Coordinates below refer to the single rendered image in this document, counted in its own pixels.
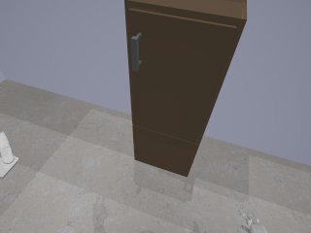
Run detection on cupboard door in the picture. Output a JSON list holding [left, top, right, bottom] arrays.
[[128, 8, 237, 144]]

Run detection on right robot hand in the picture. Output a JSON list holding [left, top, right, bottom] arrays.
[[236, 207, 267, 233]]

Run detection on handle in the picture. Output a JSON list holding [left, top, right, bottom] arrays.
[[130, 32, 142, 72]]

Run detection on left robot hand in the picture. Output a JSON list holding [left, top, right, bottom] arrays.
[[0, 131, 18, 180]]

